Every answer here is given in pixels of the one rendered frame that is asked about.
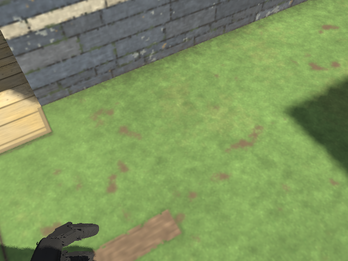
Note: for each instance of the robot left hand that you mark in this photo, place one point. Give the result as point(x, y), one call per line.
point(50, 248)

